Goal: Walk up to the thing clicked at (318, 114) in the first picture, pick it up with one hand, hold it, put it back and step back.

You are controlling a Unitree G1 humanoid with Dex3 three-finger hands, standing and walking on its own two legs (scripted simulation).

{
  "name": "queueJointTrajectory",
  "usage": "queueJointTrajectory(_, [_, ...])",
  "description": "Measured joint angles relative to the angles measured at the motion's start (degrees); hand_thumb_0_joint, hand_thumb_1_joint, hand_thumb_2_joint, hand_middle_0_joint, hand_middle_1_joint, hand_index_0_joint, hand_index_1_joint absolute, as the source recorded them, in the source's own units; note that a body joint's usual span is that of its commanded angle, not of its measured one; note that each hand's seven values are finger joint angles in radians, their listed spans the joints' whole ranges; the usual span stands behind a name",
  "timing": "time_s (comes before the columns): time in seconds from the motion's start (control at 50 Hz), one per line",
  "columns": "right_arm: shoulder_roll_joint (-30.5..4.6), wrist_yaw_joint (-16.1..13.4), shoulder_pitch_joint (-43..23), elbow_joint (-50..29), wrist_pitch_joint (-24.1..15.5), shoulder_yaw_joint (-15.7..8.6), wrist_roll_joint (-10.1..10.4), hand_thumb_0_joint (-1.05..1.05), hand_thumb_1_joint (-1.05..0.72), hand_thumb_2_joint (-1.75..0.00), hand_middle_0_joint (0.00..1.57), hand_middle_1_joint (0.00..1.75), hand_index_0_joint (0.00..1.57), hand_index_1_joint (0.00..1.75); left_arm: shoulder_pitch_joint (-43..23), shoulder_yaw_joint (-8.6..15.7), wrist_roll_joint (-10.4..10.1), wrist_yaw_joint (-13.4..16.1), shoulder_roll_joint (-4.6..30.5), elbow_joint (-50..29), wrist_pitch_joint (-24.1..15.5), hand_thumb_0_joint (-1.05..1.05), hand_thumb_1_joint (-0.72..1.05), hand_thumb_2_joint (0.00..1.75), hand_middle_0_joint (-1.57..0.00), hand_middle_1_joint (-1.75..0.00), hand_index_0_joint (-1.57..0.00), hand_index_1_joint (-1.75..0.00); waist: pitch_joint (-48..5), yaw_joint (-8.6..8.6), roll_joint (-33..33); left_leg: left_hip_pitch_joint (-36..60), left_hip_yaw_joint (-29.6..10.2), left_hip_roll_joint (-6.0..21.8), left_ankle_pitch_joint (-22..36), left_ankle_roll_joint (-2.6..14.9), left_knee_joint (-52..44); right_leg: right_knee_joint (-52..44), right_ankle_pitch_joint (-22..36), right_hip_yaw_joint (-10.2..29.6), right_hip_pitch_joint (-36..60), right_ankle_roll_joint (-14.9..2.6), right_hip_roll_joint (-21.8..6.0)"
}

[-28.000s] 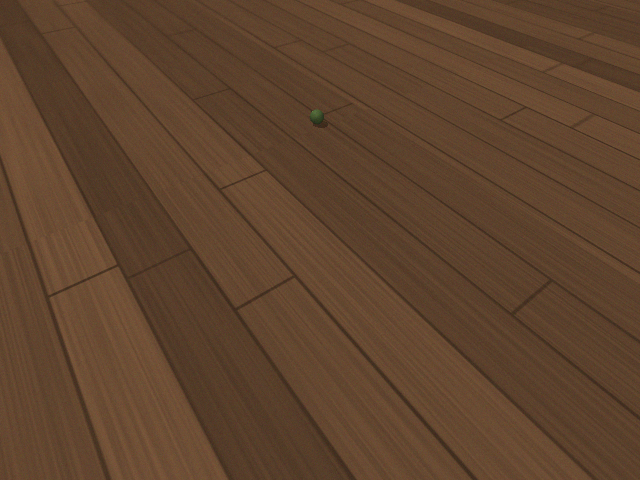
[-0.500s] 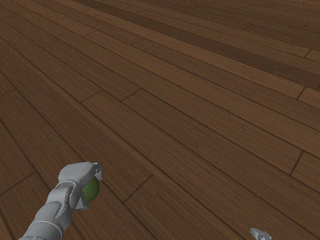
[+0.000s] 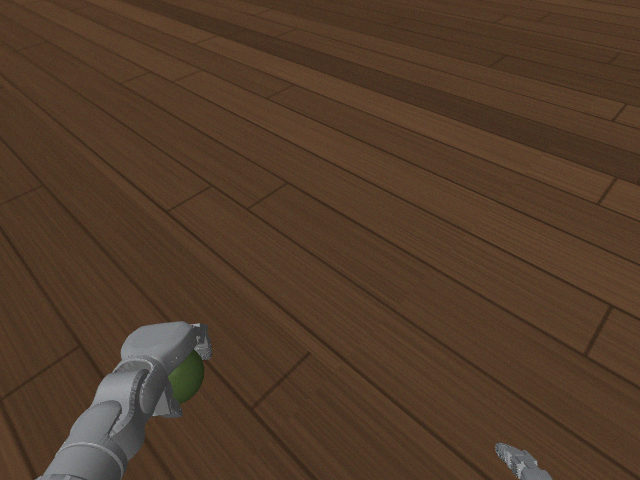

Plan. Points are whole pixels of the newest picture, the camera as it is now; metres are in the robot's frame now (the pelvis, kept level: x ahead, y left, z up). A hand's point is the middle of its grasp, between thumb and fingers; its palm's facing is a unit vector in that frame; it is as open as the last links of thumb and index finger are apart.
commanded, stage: hold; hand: left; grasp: from above
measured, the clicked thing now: (173, 374) +0.31 +0.23 -0.05
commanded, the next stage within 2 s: crouch in 0.54 s
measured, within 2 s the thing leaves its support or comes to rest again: neither
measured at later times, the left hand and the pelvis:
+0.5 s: hand (171, 375) +0.30 +0.22 -0.04, palm faces -0.47 -0.08 -0.88, open 10.1 cm; pelvis +0.01 +0.00 +0.00, yaw +0 degrees
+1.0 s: hand (177, 398) +0.29 +0.23 -0.10, palm faces -0.50 -0.06 -0.87, open 10.2 cm; pelvis +0.00 +0.00 -0.01, yaw +1 degrees
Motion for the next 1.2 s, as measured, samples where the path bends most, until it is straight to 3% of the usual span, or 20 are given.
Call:
queueJointTrajectory(0.58, [0.3, -0.2, -0.2, -0.1, 1.0, -0.3, 0.1, 0.01, -0.91, -0.9, 0.2, 0.3, 0.2, 0.3, 0.5, -0.1, 0.8, -0.3, 0.1, -0.5, -0.7, 0.01, -0.08, 0.68, -0.5, -0.79, -0.62, -0.8, 0.4, 0.29, -0.4, 1.5, 0.0, -0.2, 0.1, 0.12, -1.8, -2.1, 0.2, -0.1, 1.7, 0.12, -0.2])
queueJointTrajectory(0.84, [0.6, 0.3, -0.3, -0.1, 1.5, -0.7, 0.1, 0.01, -0.9, -0.89, 0.2, 0.3, 0.2, 0.3, 0.7, 0.7, 2.1, 3.0, -0.5, 1.8, -0.4, 0.02, -0.08, 0.71, -0.46, -0.82, -0.58, -0.83, 0.3, -0.18, -0.8, 0.9, -0.2, -0.4, -0.2, 0.27, -1.4, -1.9, 0.0, -0.2, 1.2, 0.28, -0.4])
queueJointTrajectory(0.98, [0.6, 1.0, -0.5, 0.1, 1.5, -0.7, -1.1, 0.01, -0.9, -0.89, 0.2, 0.3, 0.2, 0.3, -1.9, 1.0, 4.6, 8.7, -1.3, 10.1, -3.3, 0.02, -0.08, 0.73, -0.45, -0.84, -0.57, -0.85, 0.4, -1.19, -2.3, -5.9, -1.0, -0.4, -1.8, 0.23, 3.9, 3.0, -1.7, -0.8, -5.0, 0.25, -0.4])
queueJointTrajectory(1.12, [-0.4, 2.5, 0.2, 0.9, 0.7, -2.1, -3.0, 0.01, -0.9, -0.89, 0.2, 0.3, 0.21, 0.3, -8.4, 2.6, 9.9, 17.6, -1.0, 19.6, -5.0, 0.02, -0.09, 0.74, -0.44, -0.86, -0.57, -0.86, -2.8, -2.6, -3.2, -24.5, -2.3, 0.1, -7.6, 0.07, 20.5, 18.3, -7.1, -1.4, -22.7, 0.49, 0.1])
queueJointTrajectory(1.2, [-1.0, 2.8, 1.0, 1.6, 0.1, -2.7, -3.9, 0.01, -0.9, -0.89, 0.2, 0.3, 0.21, 0.3, -13.4, 3.7, 11.8, 21.6, -0.2, 25.3, -5.1, 0.03, -0.09, 0.75, -0.43, -0.87, -0.57, -0.87, -5.0, -3.96, -3.1, -36.5, -3.0, 0.2, -11.3, 0.23, 31.2, 28.5, -10.7, -1.5, -34.3, 0.75, 0.3])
